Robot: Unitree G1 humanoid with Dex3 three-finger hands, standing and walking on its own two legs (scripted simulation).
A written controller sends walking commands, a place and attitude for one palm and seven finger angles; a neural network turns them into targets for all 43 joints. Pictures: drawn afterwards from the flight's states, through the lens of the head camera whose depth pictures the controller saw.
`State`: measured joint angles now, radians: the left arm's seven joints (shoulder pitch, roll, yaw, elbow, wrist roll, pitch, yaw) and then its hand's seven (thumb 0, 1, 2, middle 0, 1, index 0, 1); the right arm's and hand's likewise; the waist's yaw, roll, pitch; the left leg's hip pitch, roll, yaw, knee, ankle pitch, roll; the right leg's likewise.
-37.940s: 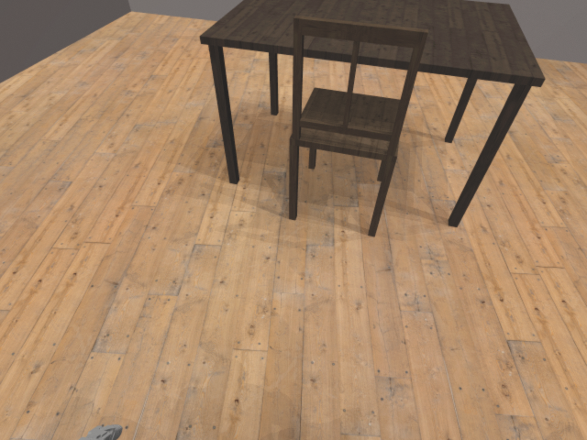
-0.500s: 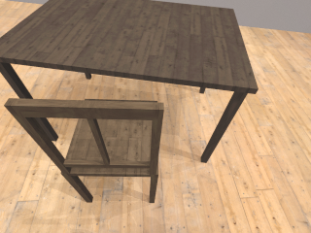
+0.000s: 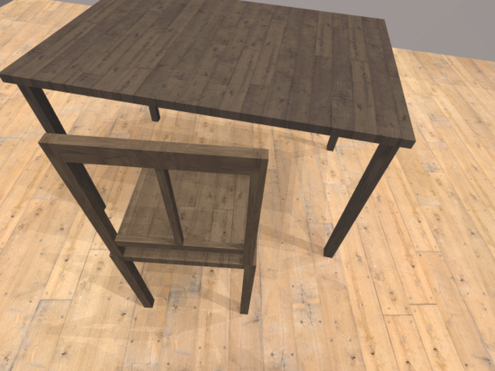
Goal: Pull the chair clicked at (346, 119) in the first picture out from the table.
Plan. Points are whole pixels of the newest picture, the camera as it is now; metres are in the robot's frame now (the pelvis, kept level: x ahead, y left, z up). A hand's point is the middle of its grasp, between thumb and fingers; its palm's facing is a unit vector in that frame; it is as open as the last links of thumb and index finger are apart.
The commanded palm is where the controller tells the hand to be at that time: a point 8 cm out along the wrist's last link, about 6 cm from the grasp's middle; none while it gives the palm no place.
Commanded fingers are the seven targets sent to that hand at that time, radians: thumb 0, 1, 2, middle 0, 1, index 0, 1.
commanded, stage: come to a stop and stand still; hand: left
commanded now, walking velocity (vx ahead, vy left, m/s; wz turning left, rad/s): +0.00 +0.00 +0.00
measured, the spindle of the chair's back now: (171, 209) +0.43 +0.22 -0.08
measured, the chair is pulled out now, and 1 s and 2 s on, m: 0.18 0.18 0.18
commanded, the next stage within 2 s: look again from close up in 0.76 s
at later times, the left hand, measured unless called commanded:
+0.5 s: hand out of the picture +0.07 +0.27 -0.18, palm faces +0.04 -0.96 -0.28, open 7.3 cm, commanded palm none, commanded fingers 0.00 0.90 0.90 -0.20 -0.30 -0.20 -0.30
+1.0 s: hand out of the picture +0.01 +0.24 -0.18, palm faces +0.00 -0.98 -0.21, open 7.3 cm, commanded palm none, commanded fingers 0.00 0.90 0.90 -0.20 -0.30 -0.20 -0.30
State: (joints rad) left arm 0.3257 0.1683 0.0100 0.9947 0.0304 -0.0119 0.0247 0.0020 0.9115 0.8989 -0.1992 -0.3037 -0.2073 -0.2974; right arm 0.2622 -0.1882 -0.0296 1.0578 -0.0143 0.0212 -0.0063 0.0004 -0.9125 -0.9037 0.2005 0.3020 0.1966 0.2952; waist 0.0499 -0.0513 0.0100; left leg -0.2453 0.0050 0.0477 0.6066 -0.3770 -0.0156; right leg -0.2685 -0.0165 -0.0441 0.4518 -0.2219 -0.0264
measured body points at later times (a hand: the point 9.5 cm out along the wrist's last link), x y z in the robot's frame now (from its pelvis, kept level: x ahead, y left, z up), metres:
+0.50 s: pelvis +0.02 +0.07 -0.01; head +0.04 +0.07 +0.44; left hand +0.07 +0.32 -0.16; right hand +0.08 -0.17 -0.17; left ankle -0.04 +0.12 -0.74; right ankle +0.01 -0.10 -0.74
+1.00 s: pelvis -0.01 +0.06 -0.01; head +0.00 +0.06 +0.44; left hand +0.01 +0.29 -0.16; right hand -0.01 -0.17 -0.17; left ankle -0.04 +0.12 -0.74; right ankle +0.01 -0.11 -0.74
